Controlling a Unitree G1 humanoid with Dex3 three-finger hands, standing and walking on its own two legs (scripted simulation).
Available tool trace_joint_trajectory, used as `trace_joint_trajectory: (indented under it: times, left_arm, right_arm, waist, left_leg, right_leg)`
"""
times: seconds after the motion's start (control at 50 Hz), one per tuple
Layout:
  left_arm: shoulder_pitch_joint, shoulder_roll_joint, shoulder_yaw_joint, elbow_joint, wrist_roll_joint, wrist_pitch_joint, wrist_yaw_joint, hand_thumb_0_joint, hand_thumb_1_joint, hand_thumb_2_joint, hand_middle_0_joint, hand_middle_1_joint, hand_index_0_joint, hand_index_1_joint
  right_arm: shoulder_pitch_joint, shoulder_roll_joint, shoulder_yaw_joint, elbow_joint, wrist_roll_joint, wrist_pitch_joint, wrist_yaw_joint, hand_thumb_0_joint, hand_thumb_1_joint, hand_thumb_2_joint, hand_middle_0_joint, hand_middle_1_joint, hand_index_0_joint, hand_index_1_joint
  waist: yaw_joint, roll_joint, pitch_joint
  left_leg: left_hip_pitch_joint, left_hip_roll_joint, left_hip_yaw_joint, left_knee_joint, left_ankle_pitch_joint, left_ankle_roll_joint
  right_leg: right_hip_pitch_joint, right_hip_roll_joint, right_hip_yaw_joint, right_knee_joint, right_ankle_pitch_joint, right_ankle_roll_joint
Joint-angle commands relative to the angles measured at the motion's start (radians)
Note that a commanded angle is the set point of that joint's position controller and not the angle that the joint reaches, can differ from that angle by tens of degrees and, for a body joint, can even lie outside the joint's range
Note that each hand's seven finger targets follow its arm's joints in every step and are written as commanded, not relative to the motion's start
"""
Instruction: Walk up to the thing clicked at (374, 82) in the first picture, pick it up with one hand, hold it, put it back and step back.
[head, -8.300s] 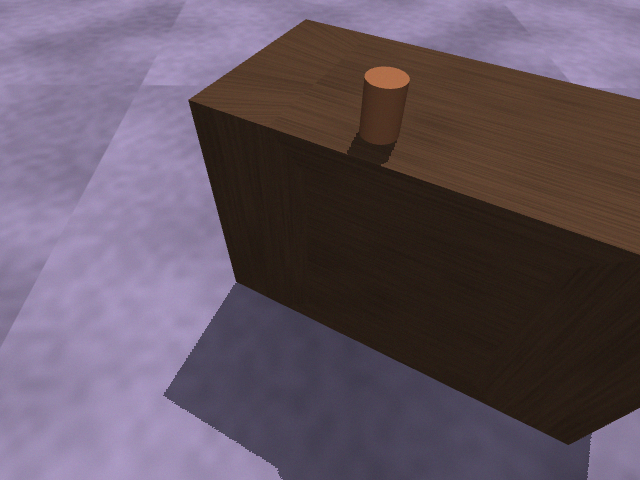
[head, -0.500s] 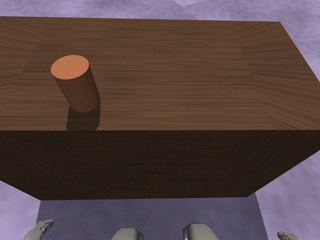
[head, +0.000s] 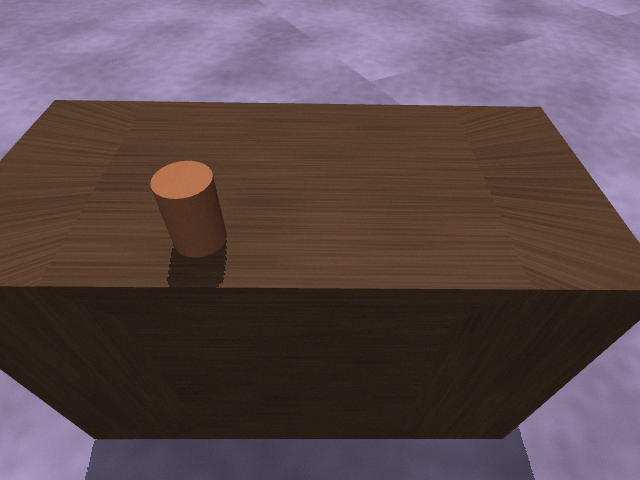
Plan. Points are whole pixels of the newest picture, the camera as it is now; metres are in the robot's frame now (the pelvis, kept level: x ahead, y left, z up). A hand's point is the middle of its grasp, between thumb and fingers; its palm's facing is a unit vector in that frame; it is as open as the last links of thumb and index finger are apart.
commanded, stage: walk up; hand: left
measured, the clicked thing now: (191, 210) +0.49 +0.24 +0.04
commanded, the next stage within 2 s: stand in 0.94 s
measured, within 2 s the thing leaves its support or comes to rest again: neither
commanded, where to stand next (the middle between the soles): +0.09 +0.01 m, yaw +2 degrees
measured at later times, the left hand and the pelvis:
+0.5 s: hand out of the picture +0.11 +0.25 -0.14, palm faces -0.02 -0.94 -0.35, open 7.3 cm; pelvis +0.02 -0.01 +0.01, yaw +0 degrees
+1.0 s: hand out of the picture +0.12 +0.25 -0.14, palm faces -0.03 -0.94 -0.35, open 7.3 cm; pelvis +0.03 +0.00 +0.01, yaw +0 degrees
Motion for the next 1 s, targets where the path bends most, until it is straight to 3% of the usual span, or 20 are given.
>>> trace_joint_trajectory:
  times: [0.0, 0.04, 0.14, 0.18, 0.32, 0.6, 0.9, 0.92, 0.98]
  left_arm:
    - [-0.072, 0.205, 0.041, -0.052, -0.004, -0.031, 0.014, 0.0, 0.9, 0.9, -0.2, -0.3, -0.2, -0.3]
    - [-0.084, 0.204, 0.04, -0.047, -0.001, -0.032, 0.015, 0.0, 0.9, 0.9, -0.2, -0.3, -0.2, -0.3]
    - [-0.092, 0.199, 0.039, -0.021, -0.003, -0.035, 0.019, 0.0, 0.9, 0.9, -0.2, -0.3, -0.2, -0.3]
    - [-0.107, 0.198, 0.037, -0.016, -0.003, -0.033, 0.021, 0.0, 0.9, 0.9, -0.2, -0.3, -0.2, -0.3]
    - [-0.112, 0.183, 0.035, 0.007, -0.006, -0.025, 0.023, 0.0, 0.9, 0.9, -0.2, -0.3, -0.2, -0.3]
    - [-0.15, 0.182, 0.038, 0.011, -0.001, -0.017, 0.025, 0.0, 0.9, 0.9, -0.2, -0.3, -0.2, -0.3]
    - [-0.147, 0.176, 0.036, 0.015, 0.002, -0.01, 0.025, 0.0, 0.9, 0.9, -0.2, -0.3, -0.2, -0.3]
    - [-0.146, 0.169, 0.032, 0.019, -0.008, -0.005, 0.026, 0.0, 0.9, 0.9, -0.2, -0.3, -0.2, -0.3]
    - [-0.133, 0.165, 0.031, 0.016, -0.011, -0.005, 0.024, 0.0, 0.9, 0.9, -0.2, -0.3, -0.2, -0.3]
  right_arm:
    - [-0.076, -0.235, -0.061, -0.05, -0.002, -0.027, -0.019, 0.0, -0.9, -0.9, 0.2, 0.3, 0.2, 0.3]
    - [-0.066, -0.228, -0.059, -0.036, 0.001, -0.029, -0.02, 0.0, -0.9, -0.9, 0.2, 0.3, 0.2, 0.3]
    - [-0.08, -0.215, -0.054, -0.012, 0.007, -0.032, -0.025, 0.0, -0.9, -0.9, 0.2, 0.3, 0.2, 0.3]
    - [-0.079, -0.218, -0.055, -0.002, 0.005, -0.03, -0.027, 0.0, -0.9, -0.9, 0.2, 0.3, 0.2, 0.3]
    - [-0.088, -0.22, -0.059, 0.025, 0.003, -0.027, -0.031, 0.0, -0.9, -0.9, 0.2, 0.3, 0.2, 0.3]
    - [-0.091, -0.215, -0.061, 0.041, 0.0, -0.028, -0.038, 0.0, -0.9, -0.9, 0.2, 0.3, 0.2, 0.3]
    - [-0.095, -0.216, -0.064, 0.047, -0.002, -0.026, -0.042, 0.0, -0.9, -0.9, 0.2, 0.3, 0.2, 0.3]
    - [-0.104, -0.208, -0.055, 0.045, 0.002, -0.031, -0.045, 0.0, -0.9, -0.9, 0.2, 0.3, 0.2, 0.3]
    - [-0.099, -0.222, -0.055, 0.05, 0.002, -0.038, -0.047, 0.0, -0.9, -0.9, 0.2, 0.3, 0.2, 0.3]
  waist:
    - [-0.013, 0.029, -0.011]
    - [-0.018, 0.012, -0.044]
    - [-0.017, -0.015, -0.078]
    - [-0.02, -0.016, -0.072]
    - [-0.016, 0.006, -0.073]
    - [-0.024, -0.014, -0.104]
    - [-0.024, -0.006, -0.106]
    - [-0.03, -0.028, -0.079]
    - [-0.025, -0.008, -0.099]
  left_leg:
    - [0.0, 0.109, -0.168, -0.211, -0.172, 0.025]
    - [0.02, 0.111, -0.161, -0.218, -0.13, 0.022]
    - [0.089, 0.109, -0.122, -0.192, 0.103, 0.017]
    - [0.098, 0.108, -0.116, -0.194, 0.128, 0.014]
    - [0.111, 0.117, -0.119, -0.221, 0.152, 0.012]
    - [0.143, 0.123, -0.103, -0.234, 0.25, 0.01]
    - [0.159, 0.119, -0.099, -0.246, 0.25, 0.013]
    - [0.152, 0.141, -0.116, -0.264, 0.307, 0.007]
    - [0.176, 0.142, -0.111, -0.256, 0.356, 0.003]
  right_leg:
    - [-0.036, -0.08, 0.137, -0.184, -0.1, -0.056]
    - [0.005, -0.085, 0.13, -0.192, -0.049, -0.052]
    - [0.041, -0.108, 0.123, -0.208, 0.133, -0.039]
    - [0.042, -0.111, 0.12, -0.214, 0.16, -0.036]
    - [0.062, -0.104, 0.102, -0.232, 0.152, -0.031]
    - [0.119, -0.111, 0.087, -0.233, 0.25, -0.024]
    - [0.123, -0.11, 0.079, -0.231, 0.245, -0.018]
    - [0.11, -0.121, 0.083, -0.226, 0.273, -0.02]
    - [0.122, -0.122, 0.084, -0.229, 0.293, -0.016]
